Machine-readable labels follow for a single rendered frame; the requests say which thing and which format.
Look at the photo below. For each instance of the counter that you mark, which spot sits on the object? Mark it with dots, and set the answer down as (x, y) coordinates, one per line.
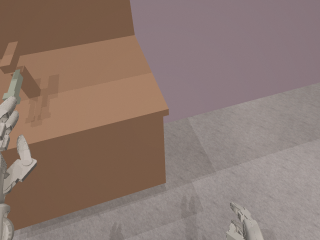
(91, 110)

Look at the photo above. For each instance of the robot right hand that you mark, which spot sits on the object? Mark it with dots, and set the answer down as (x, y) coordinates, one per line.
(248, 230)

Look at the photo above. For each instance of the left robot forearm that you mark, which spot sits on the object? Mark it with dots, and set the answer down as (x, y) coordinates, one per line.
(6, 226)

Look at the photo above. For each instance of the robot left hand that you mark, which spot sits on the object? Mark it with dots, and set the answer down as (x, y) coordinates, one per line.
(22, 167)

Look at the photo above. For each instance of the tap lever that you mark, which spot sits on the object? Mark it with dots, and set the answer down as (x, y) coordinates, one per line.
(15, 86)

